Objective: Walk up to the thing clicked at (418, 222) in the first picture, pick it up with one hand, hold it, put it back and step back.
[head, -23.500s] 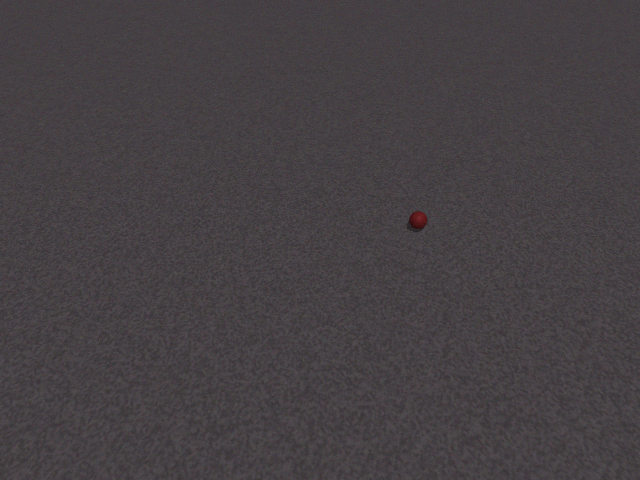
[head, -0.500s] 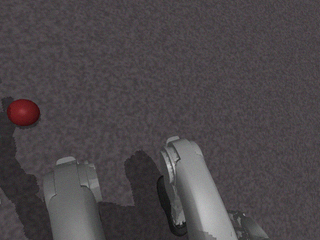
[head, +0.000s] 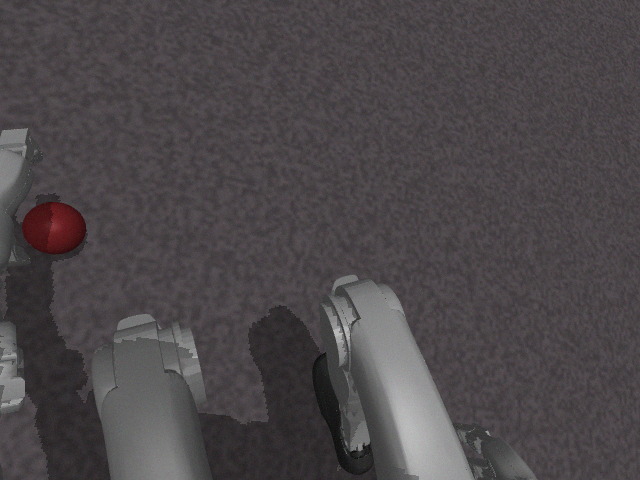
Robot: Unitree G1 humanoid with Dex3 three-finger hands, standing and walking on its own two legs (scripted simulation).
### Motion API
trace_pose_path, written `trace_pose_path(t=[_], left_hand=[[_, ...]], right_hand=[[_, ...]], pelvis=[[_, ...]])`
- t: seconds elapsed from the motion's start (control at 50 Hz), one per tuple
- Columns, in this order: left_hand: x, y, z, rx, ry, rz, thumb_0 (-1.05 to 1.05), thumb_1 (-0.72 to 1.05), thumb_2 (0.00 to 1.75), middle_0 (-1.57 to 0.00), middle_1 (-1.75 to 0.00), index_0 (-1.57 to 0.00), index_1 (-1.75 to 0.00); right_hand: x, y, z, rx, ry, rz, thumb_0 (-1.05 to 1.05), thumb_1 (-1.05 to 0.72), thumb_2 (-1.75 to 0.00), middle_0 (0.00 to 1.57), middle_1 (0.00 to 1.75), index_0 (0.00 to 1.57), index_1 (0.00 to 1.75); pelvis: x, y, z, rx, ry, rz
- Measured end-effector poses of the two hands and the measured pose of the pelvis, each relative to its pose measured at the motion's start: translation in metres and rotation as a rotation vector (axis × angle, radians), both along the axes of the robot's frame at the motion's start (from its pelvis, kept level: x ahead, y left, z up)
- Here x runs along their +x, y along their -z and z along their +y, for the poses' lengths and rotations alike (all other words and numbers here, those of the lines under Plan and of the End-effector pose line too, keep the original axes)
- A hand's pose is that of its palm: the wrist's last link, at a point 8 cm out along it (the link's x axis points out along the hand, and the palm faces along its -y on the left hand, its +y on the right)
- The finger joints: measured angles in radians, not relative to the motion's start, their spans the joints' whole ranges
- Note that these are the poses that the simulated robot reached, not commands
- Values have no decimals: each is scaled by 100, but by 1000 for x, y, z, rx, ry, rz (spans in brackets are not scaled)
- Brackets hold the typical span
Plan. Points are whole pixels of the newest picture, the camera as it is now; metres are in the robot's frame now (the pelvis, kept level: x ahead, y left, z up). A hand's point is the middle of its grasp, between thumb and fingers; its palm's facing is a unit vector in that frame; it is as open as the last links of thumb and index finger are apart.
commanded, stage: approach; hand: left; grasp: from above
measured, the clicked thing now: (55, 228) +0.48 +0.31 -0.29
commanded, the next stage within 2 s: close in in 0.16 s
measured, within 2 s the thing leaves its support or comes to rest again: neither
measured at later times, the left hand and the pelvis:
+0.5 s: hand (15, 224) +0.45 +0.32 -0.19, palm faces -0.50 -0.13 -0.86, open 13.9 cm; pelvis +0.00 -0.01 -0.01, yaw +0 degrees
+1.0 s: hand (52, 228) +0.46 +0.30 -0.24, palm faces -0.41 -0.11 -0.90, open 13.7 cm; pelvis +0.00 +0.00 -0.02, yaw -3 degrees
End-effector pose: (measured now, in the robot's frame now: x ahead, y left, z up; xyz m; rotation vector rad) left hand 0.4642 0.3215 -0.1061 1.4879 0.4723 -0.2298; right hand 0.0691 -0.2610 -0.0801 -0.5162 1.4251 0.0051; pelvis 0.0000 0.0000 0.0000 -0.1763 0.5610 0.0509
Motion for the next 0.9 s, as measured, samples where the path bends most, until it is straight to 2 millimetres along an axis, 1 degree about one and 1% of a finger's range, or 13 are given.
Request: trace_pose_path(t=[0.12,0.18,0.26,0.34,0.44,0.52,0.6,0.74,0.82,0.9], left_hand=[[21,4,-33,-19,19,-26,0,-51,99,-9,-108,-11,-107],[26,8,-43,-21,-2,-34,0,-51,98,-10,-109,-11,-107],[24,13,-44,2,-38,-26,0,-50,98,-11,-107,-12,-106],[14,14,-31,32,-88,-1,1,-49,98,-12,-105,-13,-104],[2,17,-8,33,-147,58,0,-50,97,-12,-103,-13,-102],[-2,25,1,14,-122,95,0,-51,97,-12,-103,-13,-102],[-2,35,-2,-20,-62,93,0,-50,99,-12,-104,-12,-103],[-4,59,-19,-71,3,51,0,-50,101,-11,-105,-11,-104],[-3,70,-23,-67,2,16,0,-50,103,-10,-104,-10,-104],[-1,76,-23,-33,-15,-10,0,-49,103,-11,-104,-10,-104]], right_hand=[[-13,-5,-3,-16,18,-8,0,-91,-90,20,30,20,30],[-23,-6,-4,-17,36,2,0,-91,-90,20,30,20,30],[-37,-1,-4,2,62,30,0,-91,-90,20,30,20,30],[-43,6,-2,34,72,55,0,-91,-90,20,30,20,30],[-38,14,-1,55,51,60,0,-91,-89,20,30,20,30],[-27,16,-1,48,18,57,0,-91,-89,20,30,20,30],[-16,12,-3,24,-15,53,0,-91,-90,20,30,20,30],[1,0,-7,-22,-64,29,0,-90,-90,20,30,20,30],[3,-4,-7,-35,-81,22,0,-90,-90,20,30,20,30],[-2,-2,-6,-26,-94,31,0,-90,-90,20,30,20,30]], pelvis=[[-1,0,-1,-1,9,4],[-1,2,-2,1,14,5],[0,4,-4,9,17,9],[0,5,-6,22,20,7],[0,7,-8,28,17,-1],[1,9,-7,24,15,-9],[3,10,-6,12,14,-16],[6,12,-3,-8,19,-25],[6,14,-2,-14,24,-27],[5,18,-1,-15,27,-30]])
